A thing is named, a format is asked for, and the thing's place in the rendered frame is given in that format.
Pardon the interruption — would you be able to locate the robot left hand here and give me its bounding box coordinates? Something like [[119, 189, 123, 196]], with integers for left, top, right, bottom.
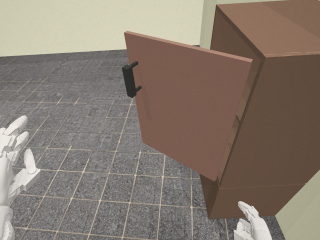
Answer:
[[0, 115, 41, 207]]

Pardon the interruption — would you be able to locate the robot right hand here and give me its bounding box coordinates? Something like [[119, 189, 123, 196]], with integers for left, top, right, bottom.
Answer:
[[234, 201, 272, 240]]

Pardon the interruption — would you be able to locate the handle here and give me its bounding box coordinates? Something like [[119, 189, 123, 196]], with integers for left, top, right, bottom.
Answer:
[[122, 61, 142, 98]]

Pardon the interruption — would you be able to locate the cupboard door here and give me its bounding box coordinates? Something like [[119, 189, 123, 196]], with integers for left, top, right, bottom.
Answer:
[[124, 31, 253, 182]]

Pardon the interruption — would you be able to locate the robot left forearm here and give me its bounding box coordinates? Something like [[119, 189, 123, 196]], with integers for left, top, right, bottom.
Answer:
[[0, 205, 15, 240]]

